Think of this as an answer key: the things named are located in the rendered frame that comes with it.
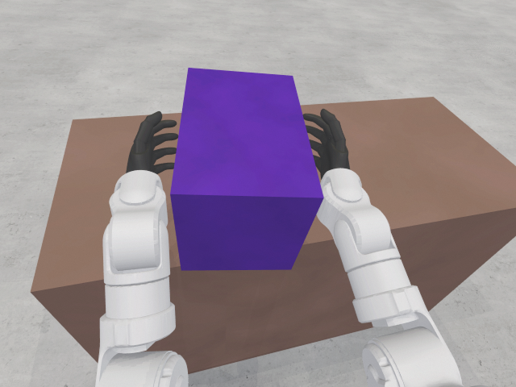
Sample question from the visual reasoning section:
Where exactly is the left robot forearm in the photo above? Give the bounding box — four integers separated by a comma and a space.
95, 170, 176, 387

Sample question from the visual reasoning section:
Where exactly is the robot left hand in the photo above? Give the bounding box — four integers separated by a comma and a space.
126, 111, 178, 174

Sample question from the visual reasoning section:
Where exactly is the carton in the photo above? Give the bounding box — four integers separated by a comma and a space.
170, 68, 324, 271

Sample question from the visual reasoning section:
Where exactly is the right robot forearm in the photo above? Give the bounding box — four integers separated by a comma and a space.
317, 169, 462, 383

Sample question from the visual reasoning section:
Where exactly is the right robot upper arm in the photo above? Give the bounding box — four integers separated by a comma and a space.
362, 327, 489, 387

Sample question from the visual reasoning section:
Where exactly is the pedestal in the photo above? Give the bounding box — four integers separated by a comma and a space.
31, 97, 516, 374

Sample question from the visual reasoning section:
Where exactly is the robot right hand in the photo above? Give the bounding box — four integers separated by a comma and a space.
303, 109, 350, 180

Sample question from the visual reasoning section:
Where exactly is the left robot upper arm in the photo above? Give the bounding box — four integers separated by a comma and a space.
98, 351, 188, 387

